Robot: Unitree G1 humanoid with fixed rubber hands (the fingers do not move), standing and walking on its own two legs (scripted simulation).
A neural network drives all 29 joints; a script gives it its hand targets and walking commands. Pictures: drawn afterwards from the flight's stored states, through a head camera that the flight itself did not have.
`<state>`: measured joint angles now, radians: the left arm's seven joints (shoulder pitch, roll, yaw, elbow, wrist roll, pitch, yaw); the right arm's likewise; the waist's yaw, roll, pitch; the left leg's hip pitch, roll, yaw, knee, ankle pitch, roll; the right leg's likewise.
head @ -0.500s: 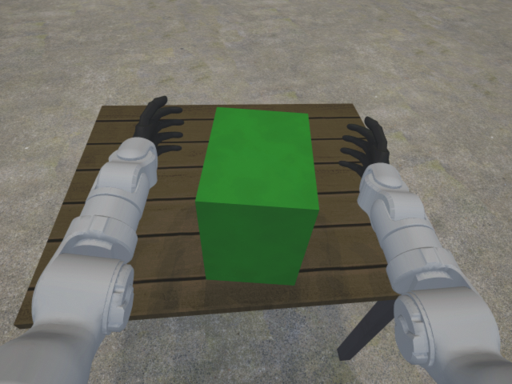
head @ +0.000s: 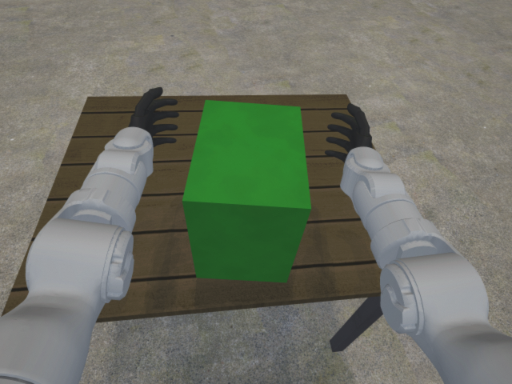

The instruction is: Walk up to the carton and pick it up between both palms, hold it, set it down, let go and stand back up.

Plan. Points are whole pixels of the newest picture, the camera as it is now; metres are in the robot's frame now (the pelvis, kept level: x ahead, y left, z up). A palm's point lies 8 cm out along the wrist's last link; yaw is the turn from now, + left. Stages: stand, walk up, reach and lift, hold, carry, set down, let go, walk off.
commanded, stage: reach and lift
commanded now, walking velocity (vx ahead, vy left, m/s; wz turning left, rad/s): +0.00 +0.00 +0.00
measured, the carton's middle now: (247, 194) +0.47 -0.02 +0.00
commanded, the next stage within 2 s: none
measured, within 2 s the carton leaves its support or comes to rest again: neither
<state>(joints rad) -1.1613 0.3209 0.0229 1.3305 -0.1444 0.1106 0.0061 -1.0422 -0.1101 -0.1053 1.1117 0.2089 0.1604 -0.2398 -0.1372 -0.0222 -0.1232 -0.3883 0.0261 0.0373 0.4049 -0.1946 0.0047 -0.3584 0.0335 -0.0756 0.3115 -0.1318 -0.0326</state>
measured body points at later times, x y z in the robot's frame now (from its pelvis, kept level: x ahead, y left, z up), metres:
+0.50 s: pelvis +0.00 +0.00 -0.02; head +0.07 +0.03 +0.43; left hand +0.48 +0.15 +0.05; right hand +0.43 -0.18 +0.05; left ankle -0.01 +0.11 -0.74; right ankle +0.00 -0.10 -0.74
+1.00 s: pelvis -0.01 +0.01 -0.01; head +0.08 +0.04 +0.43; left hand +0.48 +0.12 +0.05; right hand +0.43 -0.16 +0.04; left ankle -0.01 +0.11 -0.74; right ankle +0.00 -0.10 -0.74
